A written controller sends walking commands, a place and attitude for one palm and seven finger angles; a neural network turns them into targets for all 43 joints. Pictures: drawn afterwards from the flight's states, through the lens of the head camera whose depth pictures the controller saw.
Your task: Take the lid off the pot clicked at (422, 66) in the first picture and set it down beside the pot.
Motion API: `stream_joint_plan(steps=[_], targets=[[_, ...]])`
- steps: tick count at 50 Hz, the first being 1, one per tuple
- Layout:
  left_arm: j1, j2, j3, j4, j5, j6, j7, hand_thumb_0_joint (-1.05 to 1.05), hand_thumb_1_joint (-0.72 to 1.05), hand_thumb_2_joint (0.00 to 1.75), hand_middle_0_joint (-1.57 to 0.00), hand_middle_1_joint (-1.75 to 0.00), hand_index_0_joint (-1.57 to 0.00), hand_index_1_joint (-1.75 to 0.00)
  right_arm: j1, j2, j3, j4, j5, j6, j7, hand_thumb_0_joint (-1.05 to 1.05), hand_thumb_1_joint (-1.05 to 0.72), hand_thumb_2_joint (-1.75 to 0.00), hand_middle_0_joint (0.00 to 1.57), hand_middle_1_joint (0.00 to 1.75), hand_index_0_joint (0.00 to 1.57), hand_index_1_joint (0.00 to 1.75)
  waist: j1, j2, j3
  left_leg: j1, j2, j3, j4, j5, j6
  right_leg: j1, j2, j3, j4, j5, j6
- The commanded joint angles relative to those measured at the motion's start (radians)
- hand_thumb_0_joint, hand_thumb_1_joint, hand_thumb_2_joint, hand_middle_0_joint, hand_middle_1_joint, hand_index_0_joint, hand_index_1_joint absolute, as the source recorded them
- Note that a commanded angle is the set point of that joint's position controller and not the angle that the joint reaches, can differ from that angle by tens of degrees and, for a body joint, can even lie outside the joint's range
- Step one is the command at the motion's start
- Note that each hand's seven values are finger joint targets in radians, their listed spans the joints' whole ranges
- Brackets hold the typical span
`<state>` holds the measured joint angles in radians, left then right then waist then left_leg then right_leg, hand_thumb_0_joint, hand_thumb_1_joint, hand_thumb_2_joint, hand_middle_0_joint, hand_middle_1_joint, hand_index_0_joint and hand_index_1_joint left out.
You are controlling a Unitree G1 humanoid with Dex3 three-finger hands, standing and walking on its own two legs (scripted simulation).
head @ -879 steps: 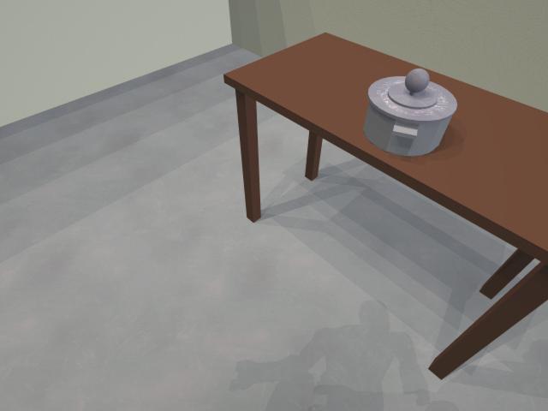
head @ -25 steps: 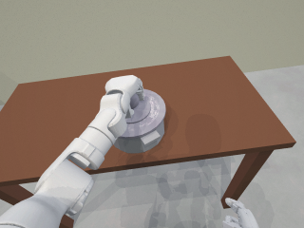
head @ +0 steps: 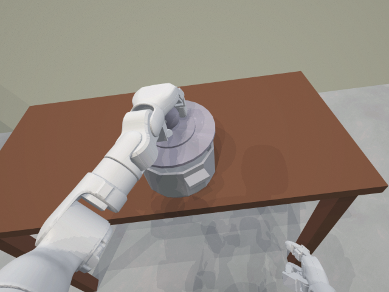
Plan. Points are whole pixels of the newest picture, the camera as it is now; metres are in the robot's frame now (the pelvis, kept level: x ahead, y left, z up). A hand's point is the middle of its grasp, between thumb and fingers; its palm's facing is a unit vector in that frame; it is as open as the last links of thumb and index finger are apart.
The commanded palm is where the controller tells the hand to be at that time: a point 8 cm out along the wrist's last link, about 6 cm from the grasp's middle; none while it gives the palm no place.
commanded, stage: lift the lid straight up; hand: left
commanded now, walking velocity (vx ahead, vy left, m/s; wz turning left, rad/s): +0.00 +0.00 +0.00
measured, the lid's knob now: (167, 117) +0.45 +0.07 +0.14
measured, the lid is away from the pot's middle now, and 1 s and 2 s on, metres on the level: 0.01 0.02 0.06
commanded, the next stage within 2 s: move the lid sideways beside the pot in 1.40 s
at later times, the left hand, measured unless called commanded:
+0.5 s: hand (158, 106) +0.43 +0.08 +0.19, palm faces -0.10 -0.11 -0.99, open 8.0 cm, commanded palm +0.40 +0.09 +0.27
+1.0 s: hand (158, 85) +0.43 +0.07 +0.24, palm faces -0.02 -0.11 -0.99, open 8.0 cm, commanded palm +0.39 +0.09 +0.31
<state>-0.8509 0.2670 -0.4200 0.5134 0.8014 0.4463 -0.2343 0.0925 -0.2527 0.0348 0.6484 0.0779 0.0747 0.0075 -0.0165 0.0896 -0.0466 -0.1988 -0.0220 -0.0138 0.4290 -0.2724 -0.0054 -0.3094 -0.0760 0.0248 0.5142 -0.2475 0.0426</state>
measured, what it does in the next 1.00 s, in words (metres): stands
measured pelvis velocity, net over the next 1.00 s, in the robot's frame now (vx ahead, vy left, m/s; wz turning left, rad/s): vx -0.01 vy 0.00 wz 0.00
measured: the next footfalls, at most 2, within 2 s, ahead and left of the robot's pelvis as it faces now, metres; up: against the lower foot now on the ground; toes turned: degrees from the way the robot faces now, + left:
none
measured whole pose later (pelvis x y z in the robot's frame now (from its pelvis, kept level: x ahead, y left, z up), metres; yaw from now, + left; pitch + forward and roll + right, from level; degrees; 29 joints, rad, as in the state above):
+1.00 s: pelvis -0.01 +0.00 +0.00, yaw +0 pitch +2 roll +2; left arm -0.98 0.35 -0.37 0.41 0.80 0.42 -0.32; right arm 0.09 -0.27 0.05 0.63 0.08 0.09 0.02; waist -0.01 0.10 -0.05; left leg -0.19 -0.03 -0.01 0.41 -0.26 0.00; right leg -0.30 -0.08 0.03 0.50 -0.23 0.05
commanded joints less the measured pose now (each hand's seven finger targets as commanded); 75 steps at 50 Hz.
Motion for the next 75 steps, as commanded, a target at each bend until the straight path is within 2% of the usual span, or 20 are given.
stream_joint_plan(steps=[1, 4, 7, 9, 14, 17, 19, 21, 22, 36, 42, 45, 46, 49, 55, 56, 58, 63, 67, 75], targets=[[-0.597, 0.202, 0.167, -0.275, 0.042, -0.015, 0.048, 0.0, 0.41, 1.27, -0.97, -0.89, -0.96, -0.89, -0.153, -0.079, -0.031, -0.171, -0.002, -0.038, 0.004, 0.0, -0.9, -0.9, 0.2, 0.3, 0.2, 0.3, 0.011, -0.163, -0.423, 0.056, -0.025, 0.034, -0.018, 0.362, 0.05, 0.27, 0.059, -0.075, -0.006, 0.419, -0.074], [-0.568, 0.153, 0.124, -0.25, 0.045, -0.004, 0.035, 0.0, 0.41, 1.27, -0.97, -0.89, -0.96, -0.89, -0.155, -0.075, -0.025, -0.166, -0.001, -0.028, 0.01, 0.0, -0.9, -0.9, 0.2, 0.3, 0.2, 0.3, 0.007, -0.169, -0.389, 0.051, -0.025, 0.036, -0.02, 0.371, 0.048, 0.25, 0.059, -0.084, -0.004, 0.426, -0.073], [-0.592, 0.222, 0.18, -0.259, 0.049, -0.007, 0.033, 0.0, 0.41, 1.27, -0.97, -0.89, -0.96, -0.89, -0.161, -0.08, -0.023, -0.171, -0.005, -0.022, 0.004, 0.0, -0.9, -0.9, 0.2, 0.3, 0.2, 0.3, 0.014, -0.177, -0.406, 0.048, -0.024, 0.042, -0.022, 0.358, 0.049, 0.27, 0.058, -0.077, -0.008, 0.421, -0.072], [-0.615, 0.189, 0.145, -0.302, 0.049, -0.01, 0.029, 0.0, 0.41, 1.27, -0.97, -0.89, -0.96, -0.89, -0.167, -0.072, -0.022, -0.176, -0.003, -0.026, 0.008, 0.0, -0.9, -0.9, 0.2, 0.3, 0.2, 0.3, 0.011, -0.151, -0.419, 0.059, -0.026, 0.038, -0.018, 0.386, 0.048, 0.276, 0.056, -0.078, -0.001, 0.443, -0.074], [-0.601, 0.21, 0.165, -0.32, 0.047, -0.014, 0.019, 0.0, 0.41, 1.27, -0.97, -0.89, -0.96, -0.89, -0.174, -0.073, -0.023, -0.181, -0.003, -0.025, 0.011, 0.0, -0.9, -0.9, 0.2, 0.3, 0.2, 0.3, 0.017, -0.164, -0.426, 0.06, -0.024, 0.04, -0.016, 0.394, 0.048, 0.286, 0.055, -0.077, -0.001, 0.453, -0.073], [-0.621, 0.205, 0.155, -0.329, 0.04, -0.017, 0.012, 0.0, 0.41, 1.27, -0.97, -0.89, -0.96, -0.89, -0.182, -0.074, -0.021, -0.184, -0.001, -0.021, 0.016, 0.0, -0.9, -0.9, 0.2, 0.3, 0.2, 0.3, 0.012, -0.147, -0.406, 0.053, -0.022, 0.041, -0.022, 0.371, 0.045, 0.272, 0.056, -0.079, -0.008, 0.424, -0.074], [-0.587, 0.22, 0.174, -0.255, 0.042, -0.009, 0.01, 0.0, 0.41, 1.27, -0.97, -0.89, -0.96, -0.89, -0.171, -0.081, -0.02, -0.17, 0.001, -0.015, 0.011, 0.0, -0.9, -0.9, 0.2, 0.3, 0.2, 0.3, 0.011, -0.191, -0.356, 0.03, -0.021, 0.042, -0.031, 0.323, 0.046, 0.244, 0.058, -0.084, -0.019, 0.38, -0.071], [-0.656, 0.263, 0.204, -0.315, 0.033, -0.025, 0.011, 0.0, 0.41, 1.27, -0.97, -0.89, -0.96, -0.89, -0.173, -0.084, -0.019, -0.18, -0.001, -0.018, 0.005, 0.0, -0.9, -0.9, 0.2, 0.3, 0.2, 0.3, 0.015, -0.164, -0.39, 0.036, -0.021, 0.038, -0.037, 0.313, 0.046, 0.263, 0.052, -0.075, -0.021, 0.364, -0.074], [-0.67, 0.234, 0.17, -0.336, 0.04, -0.029, 0.01, 0.0, 0.41, 1.27, -0.97, -0.89, -0.96, -0.89, -0.182, -0.076, -0.018, -0.185, -0.002, -0.026, 0.004, 0.0, -0.9, -0.9, 0.2, 0.3, 0.2, 0.3, 0.014, -0.14, -0.421, 0.056, -0.026, 0.04, -0.031, 0.334, 0.048, 0.272, 0.056, -0.074, -0.014, 0.376, -0.074], [-0.713, 0.271, 0.207, -0.264, 0.029, -0.032, -0.005, 0.0, 0.41, 1.27, -0.97, -0.89, -0.96, -0.89, -0.161, -0.089, -0.02, -0.173, 0.001, -0.034, 0.004, 0.0, -0.9, -0.9, 0.2, 0.3, 0.2, 0.3, 0.011, -0.166, -0.386, 0.038, -0.019, 0.035, -0.038, 0.31, 0.047, 0.249, 0.051, -0.074, -0.027, 0.348, -0.075], [-0.724, 0.29, 0.212, -0.337, 0.038, -0.043, -0.015, 0.0, 0.41, 1.27, -0.97, -0.89, -0.96, -0.89, -0.183, -0.084, -0.019, -0.188, -0.002, -0.038, 0.013, 0.0, -0.9, -0.9, 0.2, 0.3, 0.2, 0.3, 0.025, -0.15, -0.455, 0.05, -0.02, 0.041, -0.038, 0.363, 0.047, 0.307, 0.048, -0.069, -0.013, 0.411, -0.073], [-0.696, 0.277, 0.209, -0.253, 0.04, -0.026, -0.024, 0.0, 0.41, 1.27, -0.97, -0.89, -0.96, -0.89, -0.167, -0.092, -0.017, -0.172, 0.002, -0.026, 0.013, 0.0, -0.9, -0.9, 0.2, 0.3, 0.2, 0.3, 0.016, -0.201, -0.357, 0.011, -0.016, 0.048, -0.049, 0.306, 0.046, 0.257, 0.05, -0.079, -0.032, 0.361, -0.069], [-0.705, 0.307, 0.242, -0.284, 0.027, -0.038, -0.023, 0.0, 0.41, 1.27, -0.97, -0.89, -0.96, -0.89, -0.168, -0.097, -0.021, -0.179, 0.0, -0.027, 0.011, 0.0, -0.9, -0.9, 0.2, 0.3, 0.2, 0.3, 0.022, -0.191, -0.374, 0.016, -0.014, 0.044, -0.047, 0.314, 0.048, 0.267, 0.046, -0.075, -0.031, 0.365, -0.073], [-0.74, 0.28, 0.201, -0.367, 0.036, -0.04, -0.027, 0.0, 0.41, 1.27, -0.97, -0.89, -0.96, -0.89, -0.187, -0.081, -0.021, -0.195, 0.0, -0.036, 0.018, 0.0, -0.9, -0.9, 0.2, 0.3, 0.2, 0.3, 0.025, -0.142, -0.446, 0.054, -0.019, 0.04, -0.033, 0.37, 0.048, 0.297, 0.048, -0.072, -0.013, 0.41, -0.076], [-0.73, 0.316, 0.234, -0.283, 0.037, -0.03, -0.037, 0.0, 0.41, 1.27, -0.97, -0.89, -0.96, -0.89, -0.181, -0.093, -0.016, -0.176, 0.002, -0.024, 0.015, 0.0, -0.9, -0.9, 0.2, 0.3, 0.2, 0.3, 0.021, -0.205, -0.366, 0.011, -0.016, 0.051, -0.045, 0.295, 0.047, 0.26, 0.049, -0.075, -0.035, 0.346, -0.068], [-0.737, 0.339, 0.261, -0.308, 0.021, -0.041, -0.035, 0.0, 0.41, 1.27, -0.97, -0.89, -0.96, -0.89, -0.179, -0.102, -0.019, -0.181, 0.001, -0.022, 0.013, 0.0, -0.9, -0.9, 0.2, 0.3, 0.2, 0.3, 0.022, -0.188, -0.375, 0.01, -0.014, 0.049, -0.047, 0.296, 0.047, 0.266, 0.044, -0.073, -0.036, 0.343, -0.072], [-0.799, 0.282, 0.195, -0.349, 0.03, -0.043, -0.04, 0.0, 0.41, 1.27, -0.97, -0.89, -0.96, -0.89, -0.197, -0.084, -0.016, -0.188, 0.003, -0.028, 0.016, 0.0, -0.9, -0.9, 0.2, 0.3, 0.2, 0.3, 0.016, -0.15, -0.401, 0.035, -0.017, 0.048, -0.043, 0.31, 0.045, 0.263, 0.047, -0.076, -0.027, 0.344, -0.074], [-0.773, 0.284, 0.2, -0.246, 0.04, -0.028, -0.046, 0.0, 0.41, 1.27, -0.97, -0.89, -0.96, -0.89, -0.181, -0.093, -0.012, -0.174, 0.004, -0.019, 0.014, 0.0, -0.9, -0.9, 0.2, 0.3, 0.2, 0.3, 0.012, -0.182, -0.368, 0.011, -0.014, 0.05, -0.045, 0.289, 0.043, 0.241, 0.048, -0.079, -0.034, 0.326, -0.073], [-0.797, 0.277, 0.197, -0.298, 0.035, -0.038, -0.049, 0.0, 0.41, 1.27, -0.97, -0.89, -0.96, -0.89, -0.188, -0.091, -0.012, -0.19, 0.003, -0.018, 0.017, 0.0, -0.9, -0.9, 0.2, 0.3, 0.2, 0.3, 0.02, -0.172, -0.424, 0.027, -0.017, 0.048, -0.046, 0.307, 0.044, 0.27, 0.046, -0.076, -0.025, 0.338, -0.074], [-0.793, 0.329, 0.24, -0.283, 0.044, -0.032, -0.05, 0.0, 0.41, 1.27, -0.97, -0.89, -0.96, -0.89, -0.181, -0.094, -0.013, -0.187, 0.001, -0.025, 0.01, 0.0, -0.9, -0.9, 0.2, 0.3, 0.2, 0.3, 0.026, -0.187, -0.412, 0.017, -0.016, 0.05, -0.044, 0.313, 0.048, 0.281, 0.045, -0.068, -0.028, 0.359, -0.071]])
